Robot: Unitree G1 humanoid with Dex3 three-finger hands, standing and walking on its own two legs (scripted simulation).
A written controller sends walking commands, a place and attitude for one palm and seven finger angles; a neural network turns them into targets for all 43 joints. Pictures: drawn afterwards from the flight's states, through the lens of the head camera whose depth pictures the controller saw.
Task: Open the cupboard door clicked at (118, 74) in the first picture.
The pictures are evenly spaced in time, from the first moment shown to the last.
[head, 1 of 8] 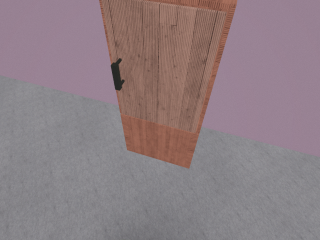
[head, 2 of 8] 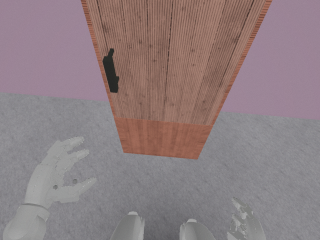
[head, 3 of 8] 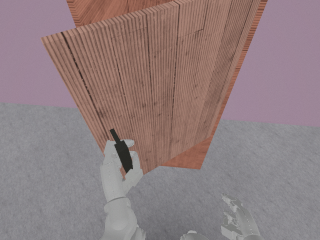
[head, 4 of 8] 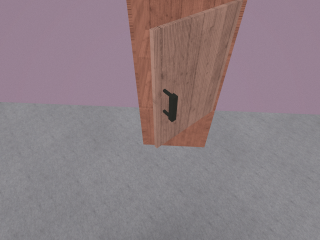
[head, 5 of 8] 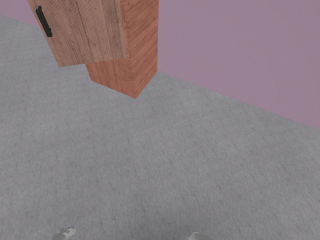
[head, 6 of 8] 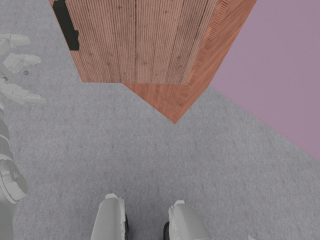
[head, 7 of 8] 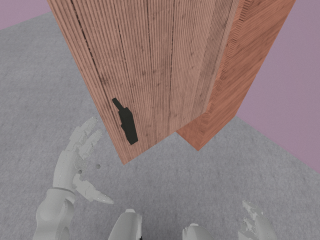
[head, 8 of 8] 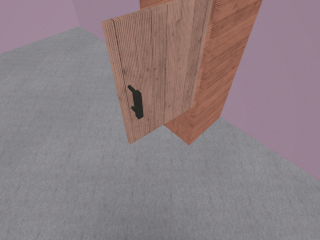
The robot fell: no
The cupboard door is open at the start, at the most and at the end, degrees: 0 83 83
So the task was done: yes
